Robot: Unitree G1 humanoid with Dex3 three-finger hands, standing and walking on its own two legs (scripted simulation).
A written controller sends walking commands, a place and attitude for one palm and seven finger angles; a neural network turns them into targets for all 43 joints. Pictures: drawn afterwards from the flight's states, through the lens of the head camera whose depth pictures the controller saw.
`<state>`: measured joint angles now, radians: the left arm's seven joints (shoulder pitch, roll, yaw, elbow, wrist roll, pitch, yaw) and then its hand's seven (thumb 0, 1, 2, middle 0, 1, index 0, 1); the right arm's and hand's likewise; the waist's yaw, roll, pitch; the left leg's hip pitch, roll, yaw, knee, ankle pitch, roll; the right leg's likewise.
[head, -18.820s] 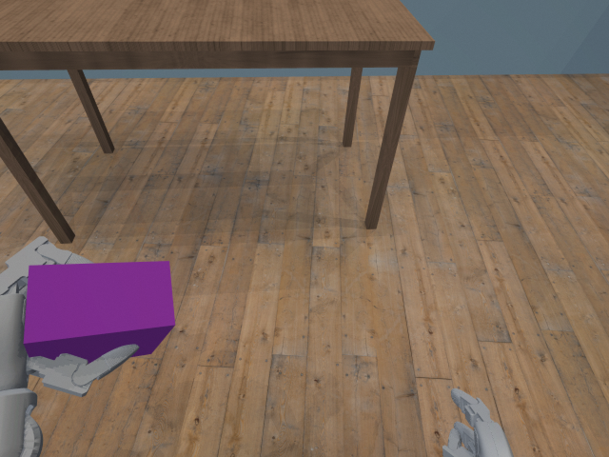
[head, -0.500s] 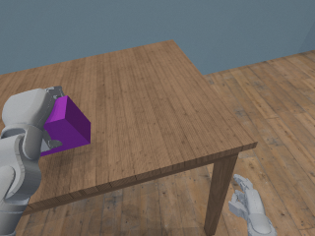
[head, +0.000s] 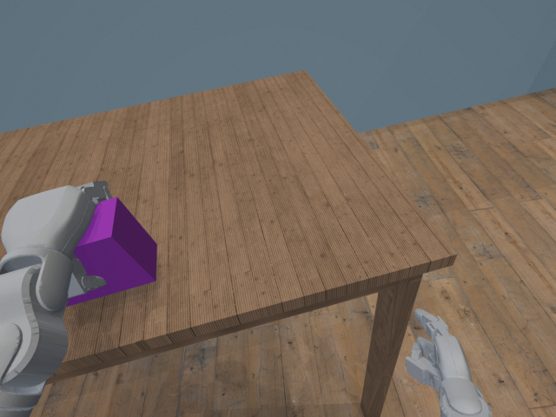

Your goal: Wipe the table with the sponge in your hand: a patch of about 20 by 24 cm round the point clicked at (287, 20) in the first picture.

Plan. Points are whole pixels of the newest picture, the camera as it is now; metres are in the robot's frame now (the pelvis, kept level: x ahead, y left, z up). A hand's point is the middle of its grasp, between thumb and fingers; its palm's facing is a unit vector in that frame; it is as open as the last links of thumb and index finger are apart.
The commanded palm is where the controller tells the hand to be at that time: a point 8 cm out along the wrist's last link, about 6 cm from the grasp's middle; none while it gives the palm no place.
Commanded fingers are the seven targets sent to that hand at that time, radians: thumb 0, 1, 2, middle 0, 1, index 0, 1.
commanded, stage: lower the sponge onto the table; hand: left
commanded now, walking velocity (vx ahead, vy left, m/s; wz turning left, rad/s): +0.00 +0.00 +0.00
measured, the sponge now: (97, 261) +0.23 +0.30 +0.15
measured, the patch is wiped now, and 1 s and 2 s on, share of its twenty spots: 0.00 0.00 0.35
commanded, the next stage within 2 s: wipe forward along the first lane in 0.86 s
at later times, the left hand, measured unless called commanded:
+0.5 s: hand (91, 260) +0.23 +0.29 +0.16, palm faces +0.11 -0.05 -0.99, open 10.1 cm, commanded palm +0.18 +0.28 +0.23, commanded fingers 0.00 0.10 1.30 -1.20 -1.60 -1.20 -1.60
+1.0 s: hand (89, 267) +0.22 +0.29 +0.15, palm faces +0.11 -0.04 -0.99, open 10.1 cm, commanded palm +0.19 +0.29 +0.21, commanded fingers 0.00 0.10 1.30 -1.20 -1.60 -1.20 -1.60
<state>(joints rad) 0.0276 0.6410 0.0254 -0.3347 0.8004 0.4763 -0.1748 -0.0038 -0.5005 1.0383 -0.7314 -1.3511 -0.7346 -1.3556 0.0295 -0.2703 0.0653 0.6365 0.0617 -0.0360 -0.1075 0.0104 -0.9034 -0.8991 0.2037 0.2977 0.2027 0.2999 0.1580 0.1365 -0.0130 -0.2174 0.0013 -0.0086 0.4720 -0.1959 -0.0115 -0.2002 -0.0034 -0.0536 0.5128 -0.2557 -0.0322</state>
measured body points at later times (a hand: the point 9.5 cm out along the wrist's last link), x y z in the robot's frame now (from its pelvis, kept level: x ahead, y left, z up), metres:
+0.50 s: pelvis -0.01 +0.00 +0.00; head -0.03 -0.05 +0.45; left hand +0.22 +0.29 +0.22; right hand +0.26 -0.18 -0.07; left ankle +0.04 +0.13 -0.74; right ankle +0.02 -0.10 -0.74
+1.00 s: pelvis +0.00 +0.01 +0.00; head -0.03 -0.05 +0.45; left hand +0.21 +0.29 +0.21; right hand +0.25 -0.19 -0.07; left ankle +0.04 +0.13 -0.74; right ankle +0.02 -0.10 -0.74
